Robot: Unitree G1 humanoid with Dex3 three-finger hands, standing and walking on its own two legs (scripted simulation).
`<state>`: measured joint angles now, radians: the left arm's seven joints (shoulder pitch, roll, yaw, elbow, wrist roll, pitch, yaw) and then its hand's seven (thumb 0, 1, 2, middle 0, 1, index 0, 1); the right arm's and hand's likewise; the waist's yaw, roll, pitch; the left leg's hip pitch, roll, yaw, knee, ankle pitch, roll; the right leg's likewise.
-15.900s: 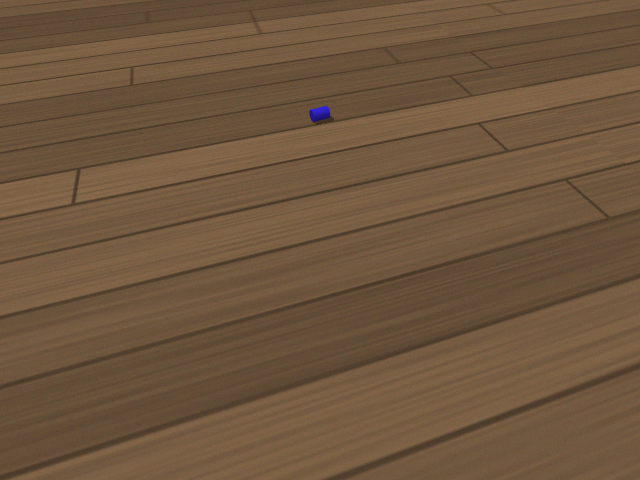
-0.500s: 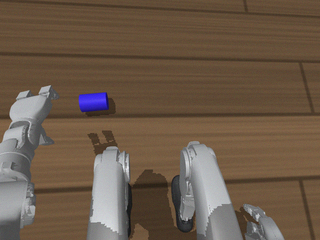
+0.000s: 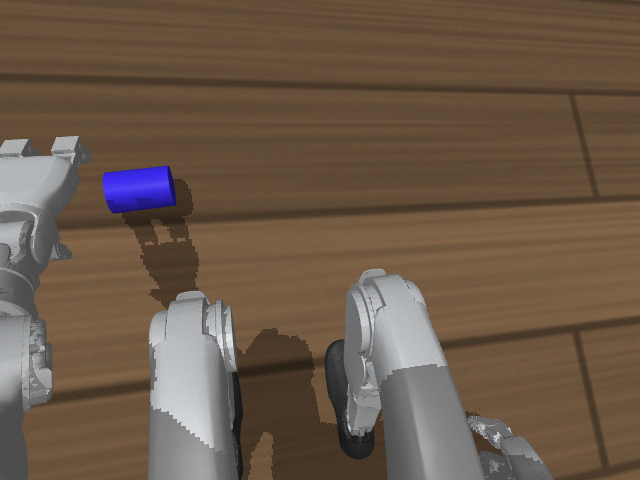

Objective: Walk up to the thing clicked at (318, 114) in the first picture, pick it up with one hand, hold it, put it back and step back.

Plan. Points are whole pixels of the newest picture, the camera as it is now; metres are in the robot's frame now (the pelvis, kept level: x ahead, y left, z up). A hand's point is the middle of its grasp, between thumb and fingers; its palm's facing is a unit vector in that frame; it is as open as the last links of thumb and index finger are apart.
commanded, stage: rise first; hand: left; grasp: from above
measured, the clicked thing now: (141, 189) +0.53 +0.25 -0.33
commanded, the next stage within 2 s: none
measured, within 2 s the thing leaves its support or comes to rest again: neither
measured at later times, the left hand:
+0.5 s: hand (73, 203) +0.46 +0.30 -0.19, palm faces -0.46 -0.06 -0.88, open 13.9 cm
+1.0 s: hand (81, 197) +0.47 +0.30 -0.20, palm faces -0.46 -0.05 -0.89, open 13.7 cm
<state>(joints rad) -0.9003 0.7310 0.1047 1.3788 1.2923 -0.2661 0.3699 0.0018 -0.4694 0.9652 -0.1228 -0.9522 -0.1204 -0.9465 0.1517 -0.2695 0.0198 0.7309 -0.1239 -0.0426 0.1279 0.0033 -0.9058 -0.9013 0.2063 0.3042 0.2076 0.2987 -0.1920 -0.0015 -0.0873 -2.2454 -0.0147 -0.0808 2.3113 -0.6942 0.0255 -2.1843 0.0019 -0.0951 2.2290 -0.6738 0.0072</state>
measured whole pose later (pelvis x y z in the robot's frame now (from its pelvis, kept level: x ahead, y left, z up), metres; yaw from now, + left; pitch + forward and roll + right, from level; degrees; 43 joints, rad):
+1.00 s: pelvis +0.00 +0.00 -0.02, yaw -2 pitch +35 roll -9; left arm -1.00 0.81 0.10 1.47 1.28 -0.22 0.40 0.00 -0.47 0.96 -0.15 -0.98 -0.14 -0.98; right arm 0.16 -0.29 0.10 0.71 -0.14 -0.06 0.14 0.00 -0.91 -0.90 0.20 0.30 0.21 0.30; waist -0.25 -0.02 -0.03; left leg -2.31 0.00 -0.11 2.40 -0.71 0.02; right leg -2.25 0.02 -0.13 2.29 -0.67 0.01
